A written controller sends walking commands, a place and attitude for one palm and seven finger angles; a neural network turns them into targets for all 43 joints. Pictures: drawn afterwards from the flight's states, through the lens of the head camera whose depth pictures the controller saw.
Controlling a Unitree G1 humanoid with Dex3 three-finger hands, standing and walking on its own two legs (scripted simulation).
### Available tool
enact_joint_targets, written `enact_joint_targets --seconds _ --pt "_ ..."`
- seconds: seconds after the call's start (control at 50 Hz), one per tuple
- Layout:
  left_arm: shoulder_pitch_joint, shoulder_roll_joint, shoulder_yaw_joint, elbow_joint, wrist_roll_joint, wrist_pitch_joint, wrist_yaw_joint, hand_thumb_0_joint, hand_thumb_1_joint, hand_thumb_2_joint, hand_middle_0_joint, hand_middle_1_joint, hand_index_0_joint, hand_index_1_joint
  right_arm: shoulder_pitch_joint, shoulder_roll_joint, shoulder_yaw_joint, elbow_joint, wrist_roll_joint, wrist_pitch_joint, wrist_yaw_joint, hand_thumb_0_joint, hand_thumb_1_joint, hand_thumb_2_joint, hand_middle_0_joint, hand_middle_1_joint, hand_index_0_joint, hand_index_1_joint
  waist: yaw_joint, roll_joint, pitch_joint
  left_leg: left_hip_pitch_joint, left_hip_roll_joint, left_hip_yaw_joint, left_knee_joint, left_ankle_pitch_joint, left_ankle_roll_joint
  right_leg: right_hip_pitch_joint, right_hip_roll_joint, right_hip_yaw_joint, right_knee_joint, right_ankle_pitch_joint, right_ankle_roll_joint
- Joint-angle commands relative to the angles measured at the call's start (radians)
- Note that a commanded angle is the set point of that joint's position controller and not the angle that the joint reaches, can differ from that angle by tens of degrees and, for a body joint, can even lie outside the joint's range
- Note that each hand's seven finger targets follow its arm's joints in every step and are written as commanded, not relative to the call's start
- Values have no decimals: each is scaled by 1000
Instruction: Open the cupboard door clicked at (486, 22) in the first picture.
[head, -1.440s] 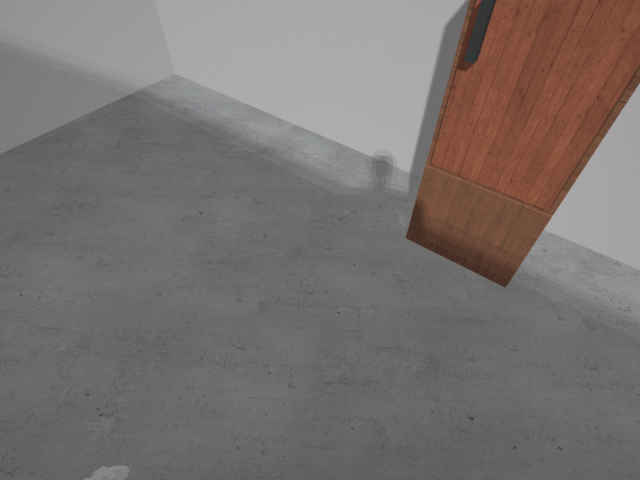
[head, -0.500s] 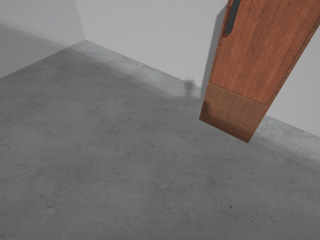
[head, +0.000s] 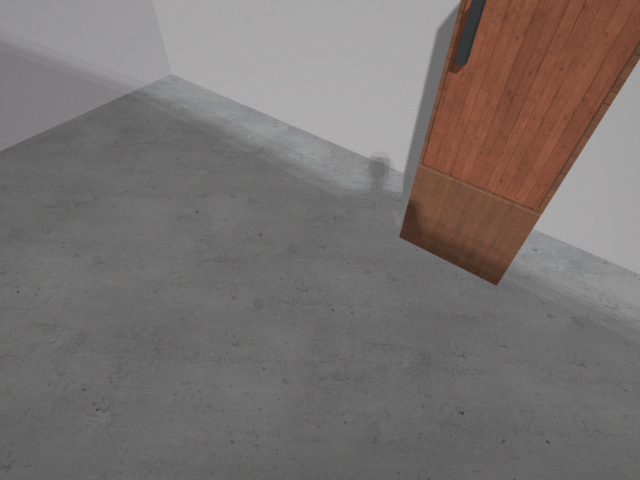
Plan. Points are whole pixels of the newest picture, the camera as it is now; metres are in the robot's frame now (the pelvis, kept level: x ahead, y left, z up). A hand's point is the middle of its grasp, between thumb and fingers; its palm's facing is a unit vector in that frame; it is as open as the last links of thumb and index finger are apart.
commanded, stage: walk to a spot facing it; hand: left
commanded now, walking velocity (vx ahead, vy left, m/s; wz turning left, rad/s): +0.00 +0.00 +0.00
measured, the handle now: (472, 30) +1.14 -0.32 +0.10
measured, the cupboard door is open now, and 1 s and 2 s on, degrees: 0 0 0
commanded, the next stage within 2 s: turn to face it in 0.76 s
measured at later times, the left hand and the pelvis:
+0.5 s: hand out of the picture +0.03 +0.20 -0.20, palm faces -0.03 -0.99 -0.14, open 7.3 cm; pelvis +0.08 +0.02 -0.02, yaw -4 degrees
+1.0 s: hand (263, 352) +0.36 +0.13 -0.19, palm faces -0.18 -0.96 -0.21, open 7.3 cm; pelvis +0.25 -0.04 -0.02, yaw -10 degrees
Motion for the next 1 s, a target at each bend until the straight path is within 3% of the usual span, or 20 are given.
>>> enact_joint_targets --seconds 0.0,0.08,0.12,0.2,0.36,0.4,0.42,0.44,0.48,0.5,0.58,0.68,0.72,0.76,0.78,0.8,0.82,0.88,0.94,0.98 --pt "-43 209 43 -67 -4 -28 17 0 900 900 -200 -300 -200 -300 -45 -208 -43 -61 4 -24 -14 0 -900 -900 200 300 200 300 -5 15 -78 27 113 -89 -53 137 37 12 -122 103 -63 132 -30" --pt "-43 208 43 -64 -4 -26 17 0 900 900 -200 -300 -200 -300 -47 -210 -42 -62 4 -24 -14 0 -900 -900 200 300 200 300 -3 12 -71 28 114 -91 -58 140 37 12 -122 97 -63 131 -29" --pt "34 79 15 -31 -3 -4 21 0 900 900 -200 -300 -200 -300 19 -75 -11 -31 -5 -5 -8 0 -900 -900 200 300 200 300 -2 10 -75 19 102 -65 -45 -15 19 0 -110 97 -62 -59 -12" --pt "94 90 33 -38 10 11 2 0 900 900 -200 -300 -200 -300 67 -79 -23 -42 -17 8 -1 0 -900 -900 200 300 200 300 5 -32 83 -136 76 -57 -20 -379 30 -117 -92 158 -79 -415 -43" --pt "242 76 73 -35 6 -27 10 0 900 900 -200 -300 -200 -300 135 10 -36 -81 -6 -36 -5 0 -900 -900 200 300 200 300 4 -135 83 -227 44 86 248 -231 19 -28 -222 336 -77 -207 -170" --pt "212 37 75 -41 4 -30 11 0 900 900 -200 -300 -200 -300 245 24 -36 -42 -2 -53 -11 0 -900 -900 200 300 200 300 -51 -31 61 -4 69 64 85 -153 38 -147 -142 208 85 -37 -133" --pt "162 -15 66 -62 1 -30 5 0 900 900 -200 -300 -200 -300 391 -23 -53 11 -11 -63 -18 0 -900 -900 200 300 200 300 -109 197 49 195 192 -150 -14 -4 103 -329 -7 52 392 4 -73" --pt "60 -58 53 -108 1 -46 6 0 900 900 -200 -300 -200 -300 546 -69 -68 66 -17 -68 -30 0 -900 -900 200 300 200 300 -156 379 83 324 365 -350 -104 281 171 -564 48 -71 636 -304 -32" --pt "8 -66 64 -119 6 -47 6 0 900 900 -200 -300 -200 -300 536 12 -44 63 -19 -65 -44 0 -900 -900 200 300 200 300 -119 110 158 303 409 -296 -62 495 229 -661 -51 9 792 -302 -44" --pt "17 -84 64 -113 7 -42 -3 0 900 900 -200 -300 -200 -300 498 24 -43 43 -19 -71 -46 0 -900 -900 200 300 200 300 -95 93 155 266 379 -234 -81 443 214 -645 -71 3 806 -264 -40" --pt "-3 -140 62 -128 9 -17 -29 0 900 900 -200 -300 -200 -300 457 81 -36 44 -13 -88 -53 0 -900 -900 200 300 200 300 -39 142 183 162 271 -29 -177 339 151 -597 -85 -73 680 -99 -26" --pt "-24 -157 56 -135 3 -16 -31 0 900 900 -200 -300 -200 -300 455 65 -43 67 -7 -83 -56 0 -900 -900 200 300 200 300 -11 151 140 122 240 128 -134 656 130 -304 -4 -175 339 28 -69" --pt "106 -125 67 -100 8 -21 -22 0 900 900 -200 -300 -200 -300 426 35 -54 63 -4 -78 -56 0 -900 -900 200 300 200 300 51 146 57 151 252 161 24 812 116 -155 23 -178 294 36 -98" --pt "328 -62 90 -30 19 -33 -10 0 900 900 -200 -300 -200 -300 389 29 -61 50 2 -73 -48 0 -900 -900 200 300 200 300 152 109 -52 31 212 184 349 704 72 152 26 -164 187 94 -118" --pt "414 36 112 -10 24 -48 4 0 900 900 -200 -300 -200 -300 432 89 -53 44 14 -73 -33 0 -900 -900 200 300 200 300 171 -68 -138 -193 141 190 680 291 43 347 -194 91 130 87 -197" --pt "448 99 122 -8 8 -52 12 0 900 900 -200 -300 -200 -300 471 142 -51 17 18 -75 -36 0 -900 -900 200 300 200 300 124 -212 -237 -373 10 131 1028 -366 20 411 -445 525 8 213 -312" --pt "370 99 126 -35 -10 -46 16 0 900 900 -200 -300 -200 -300 398 123 -56 -3 18 -63 -31 0 -900 -900 200 300 200 300 121 -124 -203 -392 66 20 1091 -332 40 274 -450 535 -96 -11 -325" --pt "116 -30 82 -105 -1 -45 30 0 900 900 -200 -300 -200 -300 330 144 -54 -19 -13 -28 -22 0 -900 -900 200 300 200 300 -3 3 33 -338 158 10 949 -171 23 -185 -327 262 -169 -65 -227" --pt "70 -38 78 -118 12 -48 30 0 900 900 -200 -300 -200 -300 383 162 -52 -22 -15 2 -26 0 -900 -900 200 300 200 300 -67 -37 0 -260 145 42 782 -157 -14 -281 -253 116 -153 149 -195" --pt "78 -30 84 -124 9 -43 24 0 900 900 -200 -300 -200 -300 343 157 -51 -47 -14 9 -26 0 -900 -900 200 300 200 300 -63 -61 -24 -275 133 58 705 -115 -34 -265 -222 95 -132 208 -190"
